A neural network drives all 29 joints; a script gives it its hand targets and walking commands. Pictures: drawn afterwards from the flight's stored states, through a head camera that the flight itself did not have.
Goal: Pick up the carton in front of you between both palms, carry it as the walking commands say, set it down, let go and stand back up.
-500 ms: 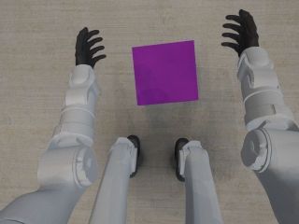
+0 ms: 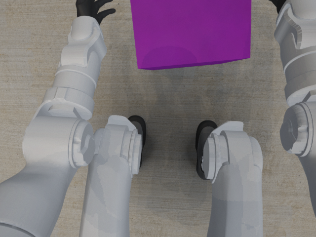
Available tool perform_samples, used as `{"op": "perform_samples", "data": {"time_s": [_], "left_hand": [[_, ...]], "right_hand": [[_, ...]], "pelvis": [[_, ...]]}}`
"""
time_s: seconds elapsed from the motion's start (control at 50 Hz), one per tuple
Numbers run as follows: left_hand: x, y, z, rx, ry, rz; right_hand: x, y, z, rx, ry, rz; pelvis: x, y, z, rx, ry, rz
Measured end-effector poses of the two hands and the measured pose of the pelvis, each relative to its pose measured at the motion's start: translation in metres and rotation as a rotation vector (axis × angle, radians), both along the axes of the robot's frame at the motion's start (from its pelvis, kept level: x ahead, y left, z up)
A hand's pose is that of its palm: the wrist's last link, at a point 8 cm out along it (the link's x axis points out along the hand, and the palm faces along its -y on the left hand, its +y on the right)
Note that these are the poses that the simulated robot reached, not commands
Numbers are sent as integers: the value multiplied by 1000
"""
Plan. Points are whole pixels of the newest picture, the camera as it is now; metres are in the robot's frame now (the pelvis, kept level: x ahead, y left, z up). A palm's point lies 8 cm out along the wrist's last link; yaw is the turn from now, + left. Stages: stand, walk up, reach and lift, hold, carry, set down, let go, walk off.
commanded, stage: reach and lift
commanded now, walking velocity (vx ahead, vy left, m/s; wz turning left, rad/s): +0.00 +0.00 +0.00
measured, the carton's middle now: (185, 22) +0.53 -0.04 -0.27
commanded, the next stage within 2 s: none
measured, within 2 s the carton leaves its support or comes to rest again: leaves its support in 0.90 s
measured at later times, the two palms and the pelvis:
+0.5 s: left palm (101, 16) +0.53 +0.14 -0.19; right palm (274, 1) +0.54 -0.21 -0.20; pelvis +0.01 +0.00 -0.02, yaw +1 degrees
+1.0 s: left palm (108, 4) +0.54 +0.12 -0.17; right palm out of the picture +0.54 -0.18 -0.18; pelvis +0.01 +0.00 -0.03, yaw +0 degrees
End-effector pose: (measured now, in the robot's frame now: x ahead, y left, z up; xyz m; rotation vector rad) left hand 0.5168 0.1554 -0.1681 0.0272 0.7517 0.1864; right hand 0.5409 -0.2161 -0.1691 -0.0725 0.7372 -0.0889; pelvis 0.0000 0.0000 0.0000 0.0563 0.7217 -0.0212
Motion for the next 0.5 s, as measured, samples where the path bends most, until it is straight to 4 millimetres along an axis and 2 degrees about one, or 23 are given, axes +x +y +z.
{"op": "perform_samples", "data": {"time_s": [0.08,0.18,0.32,0.5], "left_hand": [[1,-1,-26,3,18,-7],[9,5,-33,15,3,0],[16,-8,-30,5,-11,-11],[9,-14,-27,1,3,-17]], "right_hand": [[-1,2,-29,-4,11,0],[0,5,-46,-4,7,7],[10,4,-37,-2,-31,19],[3,11,-34,9,-9,30]], "pelvis": [[-2,-1,-14,-1,-35,5],[3,-2,-23,0,-74,11],[9,-3,-28,3,-66,15],[7,-3,-24,7,-45,7]]}}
